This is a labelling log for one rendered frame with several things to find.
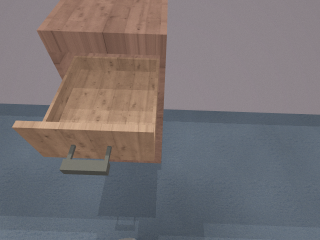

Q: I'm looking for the handle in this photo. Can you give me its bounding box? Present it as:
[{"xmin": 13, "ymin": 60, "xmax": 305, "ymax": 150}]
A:
[{"xmin": 59, "ymin": 144, "xmax": 112, "ymax": 176}]

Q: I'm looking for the cabinet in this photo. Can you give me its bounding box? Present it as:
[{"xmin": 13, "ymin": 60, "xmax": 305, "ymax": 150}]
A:
[{"xmin": 36, "ymin": 0, "xmax": 168, "ymax": 164}]

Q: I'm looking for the drawer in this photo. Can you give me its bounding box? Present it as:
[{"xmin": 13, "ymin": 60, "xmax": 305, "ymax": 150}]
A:
[{"xmin": 12, "ymin": 56, "xmax": 159, "ymax": 161}]

